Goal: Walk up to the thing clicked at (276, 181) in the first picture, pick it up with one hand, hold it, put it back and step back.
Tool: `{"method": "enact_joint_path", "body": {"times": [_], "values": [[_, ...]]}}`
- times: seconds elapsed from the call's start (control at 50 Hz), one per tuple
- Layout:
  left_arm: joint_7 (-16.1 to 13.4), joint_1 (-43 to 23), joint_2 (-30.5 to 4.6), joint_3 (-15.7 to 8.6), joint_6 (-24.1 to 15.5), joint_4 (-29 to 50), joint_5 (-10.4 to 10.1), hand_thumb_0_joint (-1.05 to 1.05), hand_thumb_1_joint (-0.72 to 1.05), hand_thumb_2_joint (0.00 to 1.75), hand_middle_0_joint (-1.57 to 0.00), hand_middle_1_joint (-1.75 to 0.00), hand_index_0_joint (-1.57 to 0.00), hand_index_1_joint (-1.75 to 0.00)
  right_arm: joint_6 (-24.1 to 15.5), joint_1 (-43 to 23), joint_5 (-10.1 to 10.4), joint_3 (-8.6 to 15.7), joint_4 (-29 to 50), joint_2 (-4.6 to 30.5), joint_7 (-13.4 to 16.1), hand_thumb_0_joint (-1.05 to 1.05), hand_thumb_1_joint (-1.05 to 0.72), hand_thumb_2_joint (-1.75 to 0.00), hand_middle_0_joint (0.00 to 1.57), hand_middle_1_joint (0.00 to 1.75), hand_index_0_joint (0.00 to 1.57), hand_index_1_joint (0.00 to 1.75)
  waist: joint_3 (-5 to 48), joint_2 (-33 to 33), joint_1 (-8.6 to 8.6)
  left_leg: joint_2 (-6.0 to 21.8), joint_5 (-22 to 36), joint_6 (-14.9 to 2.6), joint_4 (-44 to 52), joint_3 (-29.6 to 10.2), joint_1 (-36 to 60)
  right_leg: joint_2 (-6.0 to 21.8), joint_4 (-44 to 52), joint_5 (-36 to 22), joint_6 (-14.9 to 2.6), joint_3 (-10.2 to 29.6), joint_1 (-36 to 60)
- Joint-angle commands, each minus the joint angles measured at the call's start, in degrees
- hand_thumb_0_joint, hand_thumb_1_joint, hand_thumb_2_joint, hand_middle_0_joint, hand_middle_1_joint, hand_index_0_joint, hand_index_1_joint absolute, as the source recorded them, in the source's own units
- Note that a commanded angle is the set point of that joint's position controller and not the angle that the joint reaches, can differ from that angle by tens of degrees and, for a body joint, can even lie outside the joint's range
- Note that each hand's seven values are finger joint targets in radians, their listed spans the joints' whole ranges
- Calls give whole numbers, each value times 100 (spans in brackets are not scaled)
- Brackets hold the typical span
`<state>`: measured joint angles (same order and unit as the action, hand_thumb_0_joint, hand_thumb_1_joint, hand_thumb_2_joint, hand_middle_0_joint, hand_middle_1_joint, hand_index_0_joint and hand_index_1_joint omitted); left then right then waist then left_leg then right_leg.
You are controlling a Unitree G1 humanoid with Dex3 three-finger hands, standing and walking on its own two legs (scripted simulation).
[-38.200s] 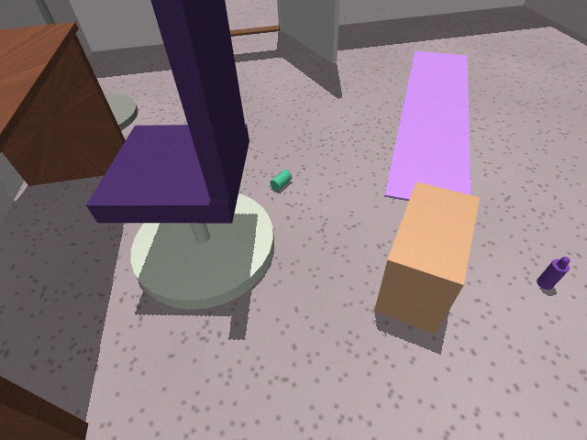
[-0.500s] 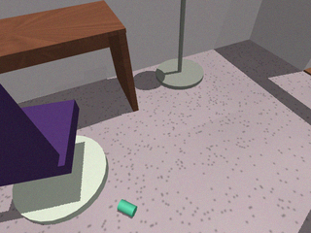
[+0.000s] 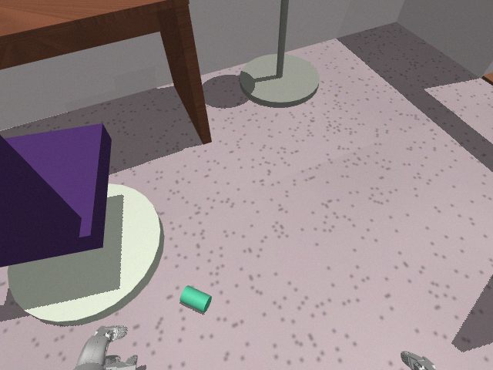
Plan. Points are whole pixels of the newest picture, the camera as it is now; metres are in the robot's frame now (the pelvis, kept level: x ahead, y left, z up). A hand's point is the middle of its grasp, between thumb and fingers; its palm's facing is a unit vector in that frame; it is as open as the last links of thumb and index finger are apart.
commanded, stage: rise first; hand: left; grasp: from above
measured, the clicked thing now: (196, 298) +0.43 +0.24 -0.73
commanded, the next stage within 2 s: none
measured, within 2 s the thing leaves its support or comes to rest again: neither
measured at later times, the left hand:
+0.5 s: hand out of the picture +0.14 +0.27 -0.23, palm faces -0.04 -0.80 -0.60, open 14.1 cm
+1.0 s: hand (158, 323) +0.29 +0.29 -0.43, palm faces -0.06 -0.40 -0.91, open 13.9 cm
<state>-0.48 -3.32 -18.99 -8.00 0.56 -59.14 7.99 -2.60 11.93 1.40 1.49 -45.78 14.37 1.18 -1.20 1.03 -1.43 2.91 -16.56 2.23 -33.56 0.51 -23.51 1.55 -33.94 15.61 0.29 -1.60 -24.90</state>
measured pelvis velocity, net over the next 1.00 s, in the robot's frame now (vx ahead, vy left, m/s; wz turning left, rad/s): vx -0.07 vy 0.00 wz -0.02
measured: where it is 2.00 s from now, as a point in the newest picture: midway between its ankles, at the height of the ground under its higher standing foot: outside the picture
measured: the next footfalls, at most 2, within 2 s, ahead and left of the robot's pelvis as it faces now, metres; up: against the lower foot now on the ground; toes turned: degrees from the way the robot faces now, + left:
none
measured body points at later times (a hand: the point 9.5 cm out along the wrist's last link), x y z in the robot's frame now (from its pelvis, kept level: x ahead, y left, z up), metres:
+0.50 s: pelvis +0.00 +0.02 -0.06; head +0.10 +0.03 +0.37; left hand +0.15 +0.31 -0.19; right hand +0.16 -0.23 -0.17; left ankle +0.00 +0.14 -0.73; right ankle +0.01 -0.12 -0.73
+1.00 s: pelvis -0.07 +0.00 -0.27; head +0.13 +0.03 +0.13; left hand +0.29 +0.30 -0.38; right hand +0.06 -0.26 -0.40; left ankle +0.00 +0.14 -0.73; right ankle +0.01 -0.12 -0.73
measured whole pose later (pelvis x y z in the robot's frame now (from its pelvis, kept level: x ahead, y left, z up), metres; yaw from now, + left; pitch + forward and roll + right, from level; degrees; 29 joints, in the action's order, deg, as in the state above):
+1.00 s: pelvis -0.07 +0.00 -0.27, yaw -1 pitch +35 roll -2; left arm -43.9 -46.1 -21.1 -17.1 25.9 -76.8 28.6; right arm -10.6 2.1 -6.8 -0.4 -46.9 14.3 -5.5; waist 10.3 0.9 -7.1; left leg 2.7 -37.9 3.5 -107.0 -5.0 -104.1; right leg 1.7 -104.8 35.3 -0.2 -2.3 -104.4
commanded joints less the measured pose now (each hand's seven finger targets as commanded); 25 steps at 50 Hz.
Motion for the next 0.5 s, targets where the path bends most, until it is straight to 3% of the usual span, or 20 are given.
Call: {"method": "enact_joint_path", "body": {"times": [0.0,0.04,0.1,0.18,0.24,0.3,0.4,0.44,0.48], "values": [[-362,308,-749,-169,401,560,289,0,-23,92,-14,-104,-15,-102,-178,162,-5,389,939,956,-15,0,-98,-92,20,30,20,30,1395,-277,227,-385,1164,-159,-89,163,19,-161,29,-936,-109,-121,425],[-490,-29,-926,-267,581,952,327,0,-39,93,-13,-106,-14,-105,-236,88,2,417,1146,939,-24,0,-97,-92,20,30,20,30,1401,-205,183,-352,889,-159,-273,146,-194,-163,-110,-636,-88,-123,187],[-610,144,-547,-103,786,1010,379,0,-57,96,-11,-108,-12,-108,-342,131,-42,414,1269,884,-23,0,-96,-91,20,30,20,30,1334,-5,57,-312,656,-165,-620,120,-556,-196,-489,-380,-82,-128,-312],[-951,49,-744,-322,871,1507,750,0,-61,99,-10,-108,-9,-109,-474,164,-102,413,1357,824,-4,0,-94,-91,20,30,20,30,1646,-257,138,-280,522,-126,-1116,52,-1007,-202,-1081,-245,-108,-105,-809],[-1209,249,-516,-330,1053,1843,898,0,-61,101,-10,-109,-8,-111,-515,75,-154,391,1438,772,32,0,-92,-91,20,30,20,30,1853,-441,154,-258,637,-71,-1300,-2,-1159,-227,-1445,-371,-136,-70,-1057],[-1428,249,-465,-370,1290,2271,926,0,-61,104,-9,-107,-6,-110,-480,-13,-195,379,1493,723,112,0,-90,-90,20,30,20,30,2171,-520,131,-261,874,-59,-1542,-30,-1253,-247,-1682,-627,-125,-38,-1128],[-1648,489,-327,-354,1638,2570,879,0,-60,101,-8,-108,-6,-110,-441,-140,-240,377,1493,640,247,0,-88,-89,20,30,20,30,2394,-465,127,-284,773,-100,-1883,-25,-1584,-245,-1908,-651,-122,2,-1214],[-1702,205,-303,-277,1724,2608,878,0,-60,101,-8,-107,-6,-109,-438,-198,-265,364,1472,638,292,0,-87,-89,20,30,20,30,2403,-444,55,-283,651,-98,-1999,-37,-1786,-249,-2011,-580,-119,11,-1360],[-1780,-138,-253,-177,1772,2192,1057,0,-57,100,-7,-107,-5,-109,-433,-274,-290,341,1408,618,333,0,-86,-89,20,30,20,30,2288,-291,-41,-287,454,-128,-2212,-53,-2140,-251,-2183,-445,-119,9,-1699]]}}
